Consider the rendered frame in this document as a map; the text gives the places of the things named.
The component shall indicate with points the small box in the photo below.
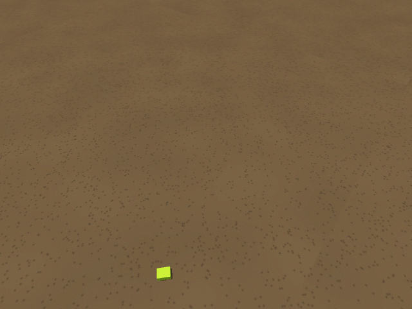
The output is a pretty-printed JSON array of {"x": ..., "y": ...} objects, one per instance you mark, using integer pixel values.
[{"x": 163, "y": 273}]

